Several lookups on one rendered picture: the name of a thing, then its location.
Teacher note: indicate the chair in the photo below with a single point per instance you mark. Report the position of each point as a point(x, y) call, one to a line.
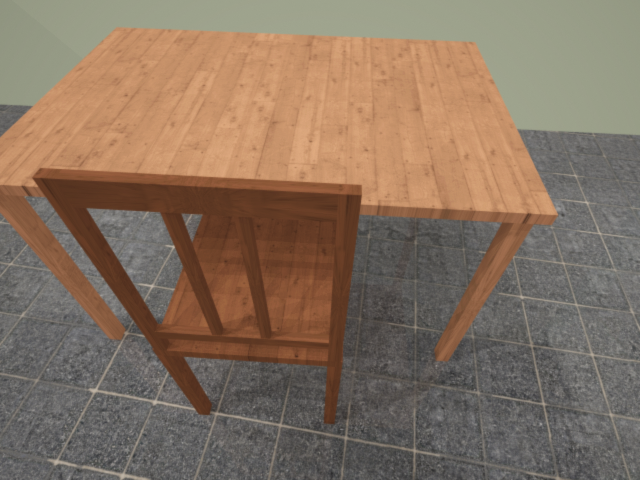
point(266, 279)

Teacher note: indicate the table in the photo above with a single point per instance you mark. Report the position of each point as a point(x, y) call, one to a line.
point(420, 124)

